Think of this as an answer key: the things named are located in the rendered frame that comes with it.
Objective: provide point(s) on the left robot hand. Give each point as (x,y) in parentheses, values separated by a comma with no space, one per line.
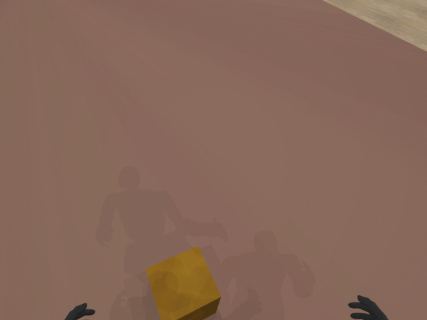
(79,311)

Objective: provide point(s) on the right robot hand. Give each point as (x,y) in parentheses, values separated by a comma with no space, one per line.
(367,305)

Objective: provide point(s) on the carton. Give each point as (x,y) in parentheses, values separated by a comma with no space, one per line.
(183,287)

